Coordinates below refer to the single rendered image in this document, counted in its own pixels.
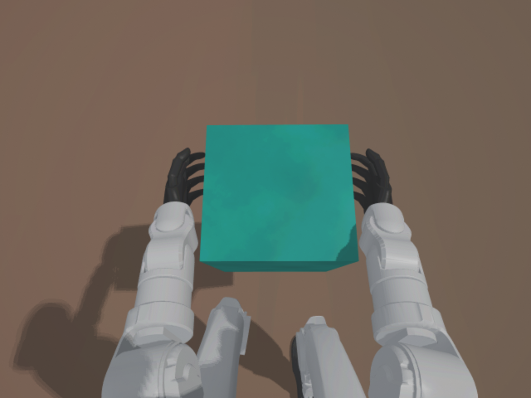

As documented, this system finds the right robot hand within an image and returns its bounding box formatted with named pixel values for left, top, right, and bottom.
left=350, top=148, right=393, bottom=214

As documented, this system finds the robot left forearm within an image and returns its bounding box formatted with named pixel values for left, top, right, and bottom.
left=101, top=201, right=198, bottom=398

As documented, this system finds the left robot hand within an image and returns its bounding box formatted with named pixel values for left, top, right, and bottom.
left=163, top=148, right=205, bottom=206

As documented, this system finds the right robot upper arm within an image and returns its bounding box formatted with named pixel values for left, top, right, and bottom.
left=368, top=342, right=477, bottom=398

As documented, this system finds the robot right shin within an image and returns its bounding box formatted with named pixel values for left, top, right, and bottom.
left=300, top=316, right=340, bottom=398

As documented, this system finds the right robot thigh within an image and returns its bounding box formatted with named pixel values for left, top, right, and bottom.
left=296, top=324, right=366, bottom=398

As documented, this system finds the carton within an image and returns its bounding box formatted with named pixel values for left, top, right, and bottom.
left=200, top=124, right=359, bottom=272

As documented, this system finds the left robot upper arm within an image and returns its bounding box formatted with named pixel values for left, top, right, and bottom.
left=103, top=342, right=204, bottom=398

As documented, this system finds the robot right forearm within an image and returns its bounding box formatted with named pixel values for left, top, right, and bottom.
left=359, top=202, right=478, bottom=398

